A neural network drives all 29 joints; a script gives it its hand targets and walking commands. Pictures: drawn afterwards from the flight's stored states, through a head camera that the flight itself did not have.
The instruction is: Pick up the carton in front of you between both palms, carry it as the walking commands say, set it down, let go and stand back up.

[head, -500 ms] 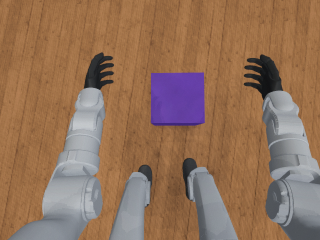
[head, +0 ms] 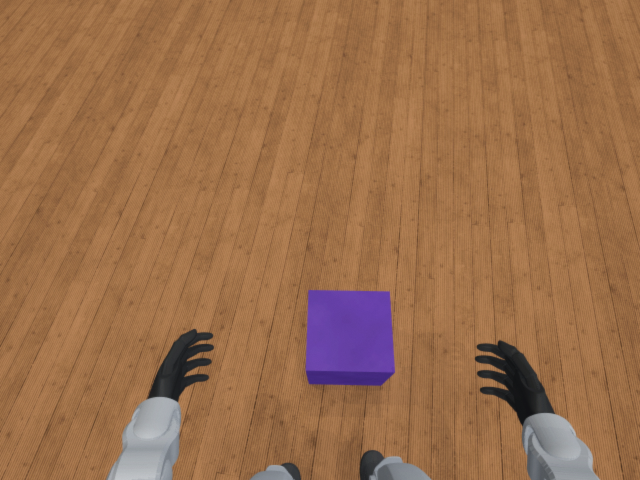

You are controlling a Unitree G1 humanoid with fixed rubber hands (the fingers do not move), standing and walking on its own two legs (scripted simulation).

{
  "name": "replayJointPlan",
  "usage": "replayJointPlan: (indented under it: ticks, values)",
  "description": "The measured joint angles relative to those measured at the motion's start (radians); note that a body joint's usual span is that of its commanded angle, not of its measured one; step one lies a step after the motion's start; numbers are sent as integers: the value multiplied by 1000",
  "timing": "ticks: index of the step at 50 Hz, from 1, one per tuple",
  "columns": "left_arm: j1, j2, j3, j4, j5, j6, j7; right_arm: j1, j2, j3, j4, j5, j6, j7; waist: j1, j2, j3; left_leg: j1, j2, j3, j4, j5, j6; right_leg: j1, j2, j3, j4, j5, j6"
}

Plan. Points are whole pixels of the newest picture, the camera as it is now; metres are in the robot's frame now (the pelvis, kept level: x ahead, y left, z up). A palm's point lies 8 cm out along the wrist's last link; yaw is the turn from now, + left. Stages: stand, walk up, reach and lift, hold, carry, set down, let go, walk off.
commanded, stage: let go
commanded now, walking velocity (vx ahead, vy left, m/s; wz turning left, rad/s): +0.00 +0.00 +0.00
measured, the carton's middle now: (346, 340) +0.41 -0.05 -0.64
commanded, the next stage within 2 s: stand in 0.60 s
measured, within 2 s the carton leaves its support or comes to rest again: neither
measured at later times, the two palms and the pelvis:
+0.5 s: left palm (129, 446) +0.17 +0.24 -0.05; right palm (539, 442) +0.17 -0.22 -0.05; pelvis +0.01 +0.01 +0.01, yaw +0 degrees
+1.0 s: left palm (88, 470) +0.14 +0.29 -0.07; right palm (585, 455) +0.15 -0.28 -0.08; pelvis +0.02 +0.00 +0.01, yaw +1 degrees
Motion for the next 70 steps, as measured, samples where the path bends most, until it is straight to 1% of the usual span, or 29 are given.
replayJointPlan:
  ticks: [7, 13, 19, 26, 30, 33, 35, 38, 42, 51, 70]
  values:
    - [169, 25, -35, -57, -21, 14, -21, 162, -15, 35, -56, 6, 22, 3, 13, 8, 56, 273, 0, 5, -115, 19, 11, 276, -4, 8, -123, 23, 8]
    - [220, 36, -54, -87, -28, 74, -43, 189, -27, 43, -75, -4, 86, 10, 28, 22, 97, 420, -6, 11, -141, 12, 21, 420, -10, 13, -145, 15, 14]
    - [216, 37, -61, -100, -29, 128, -55, 164, -22, 40, -80, -23, 143, 12, 33, 29, 137, 492, -7, 9, -134, 1, 23, 491, -11, 12, -134, 0, 15]
    - [207, 29, -59, -110, -20, 153, -56, 163, -19, 36, -88, -28, 167, 11, 31, 25, 163, 523, -1, 6, -132, -4, 16, 521, -5, 8, -130, -6, 8]
    - [219, 32, -60, -91, -31, 128, -34, 166, -30, 47, -123, -34, 221, -20, 28, 21, 156, 514, 4, 9, -113, -15, 11, 508, 1, 10, -105, -18, 3]
    - [209, 56, -70, -4, -5, 95, 3, 157, -60, 50, -43, -35, 164, -58, 26, 24, 101, 450, 7, 2, -74, -31, 5, 450, 4, 3, -74, -32, 2]
    - [204, 79, -65, 48, 4, 79, 18, 152, -82, 44, 14, -40, 127, -70, 27, 26, 78, 422, 7, 0, -59, -39, 4, 422, 4, 0, -59, -39, 1]
    - [203, 113, -55, 103, 8, 58, 26, 153, -112, 34, 76, -43, 89, -74, 29, 30, 59, 399, 7, -3, -50, -44, 4, 399, 4, -3, -49, -46, -1]
    - [198, 144, -51, 154, 7, 40, 30, 154, -138, 32, 136, -44, 62, -77, 31, 34, 48, 394, 6, -5, -58, -43, 2, 393, 3, -5, -52, -48, -3]
    - [174, 157, -63, 235, 1, 20, 38, 145, -150, 51, 220, -43, 35, -86, 33, 36, 43, 418, 4, -11, -90, -34, 2, 416, 1, -10, -77, -46, -5]
    - [147, 170, -77, 360, -8, 12, 36, 132, -170, 74, 333, -36, 20, -94, 37, 29, 47, 460, 5, -16, -146, 0, 1, 459, -1, -14, -133, -14, -7]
